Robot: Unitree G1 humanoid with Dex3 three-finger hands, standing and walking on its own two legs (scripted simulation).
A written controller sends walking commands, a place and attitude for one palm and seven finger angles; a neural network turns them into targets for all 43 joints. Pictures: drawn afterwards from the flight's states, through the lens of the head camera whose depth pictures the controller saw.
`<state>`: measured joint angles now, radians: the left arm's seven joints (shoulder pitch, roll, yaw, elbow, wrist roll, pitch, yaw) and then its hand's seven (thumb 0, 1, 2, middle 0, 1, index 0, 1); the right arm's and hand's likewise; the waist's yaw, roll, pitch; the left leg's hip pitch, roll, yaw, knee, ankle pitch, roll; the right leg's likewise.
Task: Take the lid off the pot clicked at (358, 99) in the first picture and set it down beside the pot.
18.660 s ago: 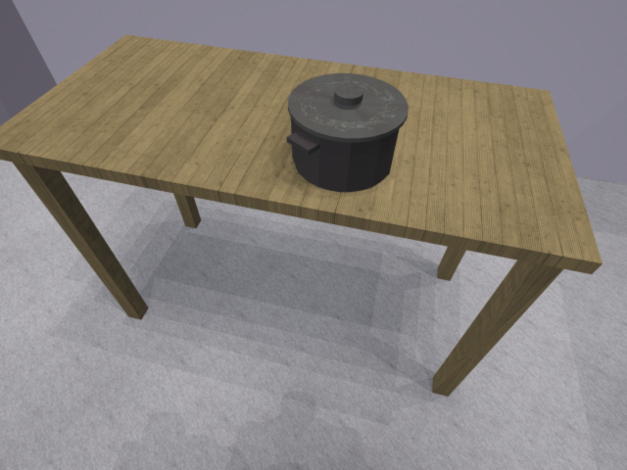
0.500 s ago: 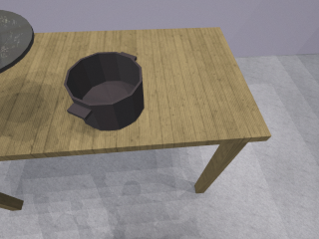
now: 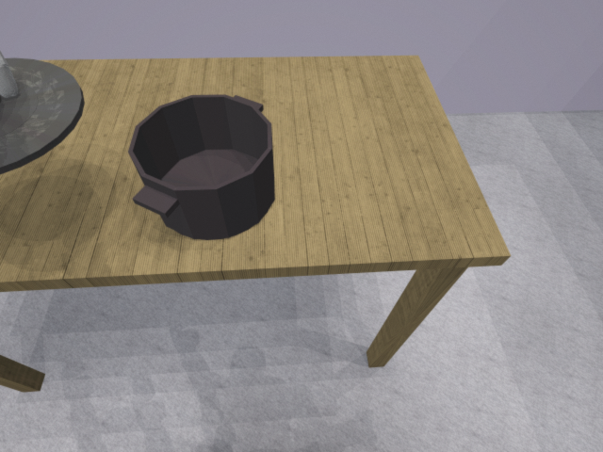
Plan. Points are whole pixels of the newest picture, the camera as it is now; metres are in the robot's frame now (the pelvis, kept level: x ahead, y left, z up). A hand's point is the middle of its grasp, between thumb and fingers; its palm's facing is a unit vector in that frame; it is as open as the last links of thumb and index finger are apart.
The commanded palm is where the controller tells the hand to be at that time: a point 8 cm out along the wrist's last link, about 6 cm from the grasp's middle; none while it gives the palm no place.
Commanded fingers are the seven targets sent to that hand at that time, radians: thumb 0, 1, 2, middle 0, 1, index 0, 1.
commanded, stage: lower the lid onto the table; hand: left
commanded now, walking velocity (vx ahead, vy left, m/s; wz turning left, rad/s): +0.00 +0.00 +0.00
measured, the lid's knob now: out of the picture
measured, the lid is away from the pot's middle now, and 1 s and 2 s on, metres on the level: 0.23 0.22 0.24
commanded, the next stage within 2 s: none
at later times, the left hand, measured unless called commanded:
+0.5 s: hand out of the picture +0.48 +0.34 +0.20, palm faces -0.37 -0.19 -0.91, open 7.3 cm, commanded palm +0.50 +0.34 +0.27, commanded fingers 0.00 0.62 0.95 -0.81 -1.08 -0.90 -1.09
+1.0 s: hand (10, 136) +0.46 +0.33 +0.16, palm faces -0.43 -0.18 -0.89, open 7.3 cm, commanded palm +0.50 +0.33 +0.23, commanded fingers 0.00 0.62 0.95 -0.81 -1.08 -0.90 -1.09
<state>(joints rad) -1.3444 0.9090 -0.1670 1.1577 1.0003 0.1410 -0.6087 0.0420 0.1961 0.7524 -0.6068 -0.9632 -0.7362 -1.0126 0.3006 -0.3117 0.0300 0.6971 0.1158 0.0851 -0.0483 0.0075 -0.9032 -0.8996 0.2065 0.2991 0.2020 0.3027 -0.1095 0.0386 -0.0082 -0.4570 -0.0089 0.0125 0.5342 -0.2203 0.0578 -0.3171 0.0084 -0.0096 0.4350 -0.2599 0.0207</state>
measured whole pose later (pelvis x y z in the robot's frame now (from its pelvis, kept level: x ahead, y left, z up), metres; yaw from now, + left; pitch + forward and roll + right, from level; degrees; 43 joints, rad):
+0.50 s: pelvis +0.01 +0.01 +0.00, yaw -1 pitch +10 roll -3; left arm -1.29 0.92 -0.09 1.19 0.99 0.06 -0.57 0.04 0.20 0.75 -0.60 -0.96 -0.73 -1.01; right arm 0.34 -0.31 0.02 0.71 0.11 0.08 -0.05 0.01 -0.90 -0.90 0.21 0.30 0.20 0.30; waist -0.13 0.04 -0.02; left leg -0.50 -0.01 0.03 0.57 -0.25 0.07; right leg -0.36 0.01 0.01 0.46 -0.28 0.03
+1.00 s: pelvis +0.00 +0.01 -0.01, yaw -1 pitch +11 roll -3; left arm -1.26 0.86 -0.13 1.23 0.98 0.03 -0.54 0.04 0.20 0.75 -0.60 -0.96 -0.73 -1.01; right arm 0.32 -0.31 0.02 0.71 0.10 0.08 -0.06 0.01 -0.90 -0.90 0.21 0.30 0.20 0.30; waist -0.13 0.03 -0.04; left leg -0.55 -0.01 0.02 0.61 -0.25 0.07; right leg -0.41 0.01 0.00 0.51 -0.29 0.03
